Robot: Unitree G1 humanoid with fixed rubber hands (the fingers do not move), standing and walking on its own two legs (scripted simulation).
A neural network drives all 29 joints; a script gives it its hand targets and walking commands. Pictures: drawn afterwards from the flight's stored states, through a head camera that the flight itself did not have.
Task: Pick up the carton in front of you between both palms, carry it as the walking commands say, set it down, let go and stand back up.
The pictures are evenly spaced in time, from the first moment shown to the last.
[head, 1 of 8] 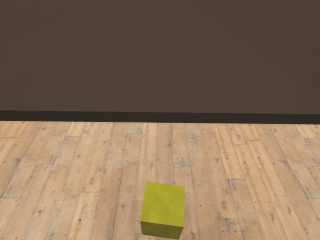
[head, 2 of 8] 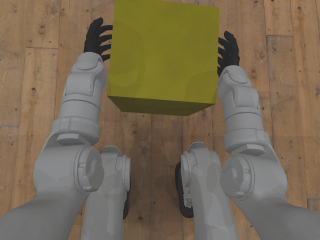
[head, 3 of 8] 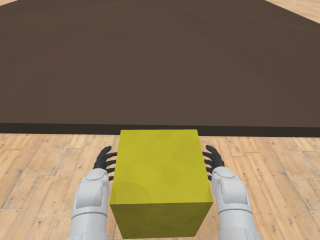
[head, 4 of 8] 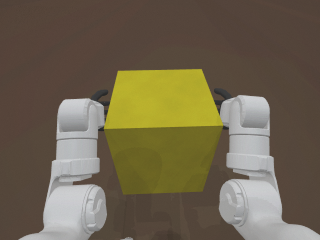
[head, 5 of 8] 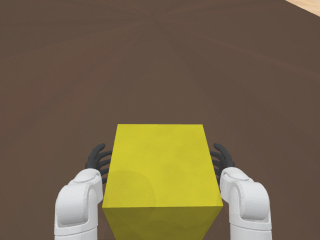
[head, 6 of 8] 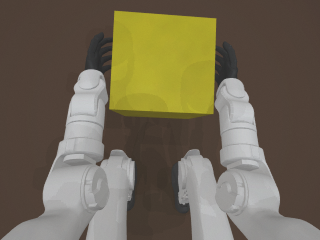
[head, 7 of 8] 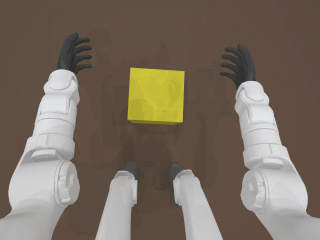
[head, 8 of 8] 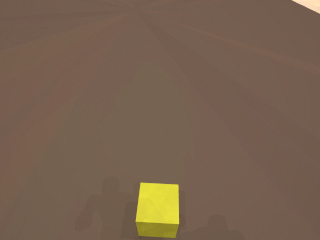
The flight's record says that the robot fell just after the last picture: no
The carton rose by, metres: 0.91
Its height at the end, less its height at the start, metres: +0.13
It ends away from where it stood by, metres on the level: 3.42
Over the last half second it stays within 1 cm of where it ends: yes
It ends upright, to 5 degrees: yes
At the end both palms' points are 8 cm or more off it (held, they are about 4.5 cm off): yes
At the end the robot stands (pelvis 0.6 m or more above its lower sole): yes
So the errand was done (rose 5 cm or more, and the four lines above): yes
